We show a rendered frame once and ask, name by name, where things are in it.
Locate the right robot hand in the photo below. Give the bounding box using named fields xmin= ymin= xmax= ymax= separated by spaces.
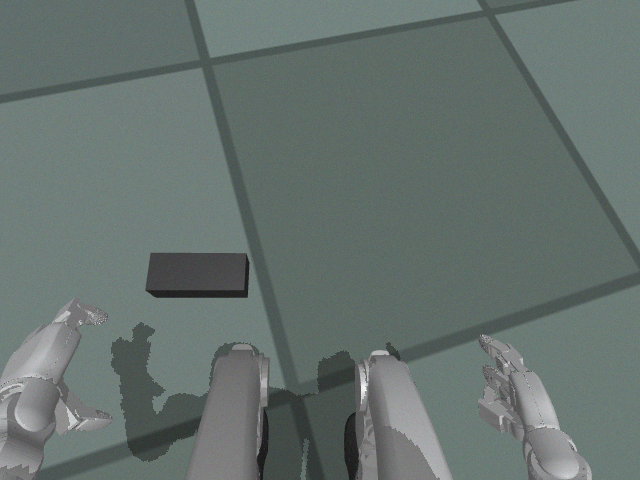
xmin=478 ymin=334 xmax=561 ymax=443

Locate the carton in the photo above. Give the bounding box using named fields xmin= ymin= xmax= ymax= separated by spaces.
xmin=145 ymin=253 xmax=249 ymax=298

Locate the right robot arm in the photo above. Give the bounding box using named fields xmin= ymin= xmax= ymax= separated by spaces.
xmin=522 ymin=428 xmax=592 ymax=480

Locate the left robot hand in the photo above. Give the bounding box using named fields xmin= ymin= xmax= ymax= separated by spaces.
xmin=0 ymin=297 xmax=113 ymax=436

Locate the left robot arm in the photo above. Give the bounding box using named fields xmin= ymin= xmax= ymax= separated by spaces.
xmin=0 ymin=377 xmax=60 ymax=480

